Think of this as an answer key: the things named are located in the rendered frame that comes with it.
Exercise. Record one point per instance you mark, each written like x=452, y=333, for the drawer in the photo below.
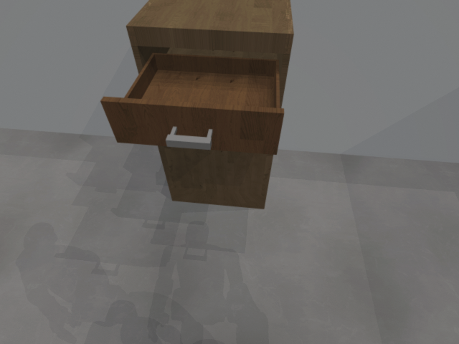
x=238, y=98

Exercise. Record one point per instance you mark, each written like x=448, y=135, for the handle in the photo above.
x=184, y=141

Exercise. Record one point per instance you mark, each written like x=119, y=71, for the cabinet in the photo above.
x=260, y=29

